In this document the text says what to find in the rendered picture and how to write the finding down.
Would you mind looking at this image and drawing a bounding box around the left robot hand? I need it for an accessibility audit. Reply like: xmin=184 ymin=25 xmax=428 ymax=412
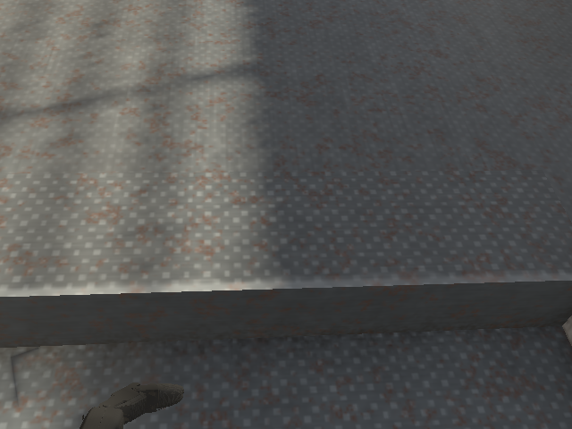
xmin=80 ymin=383 xmax=184 ymax=429

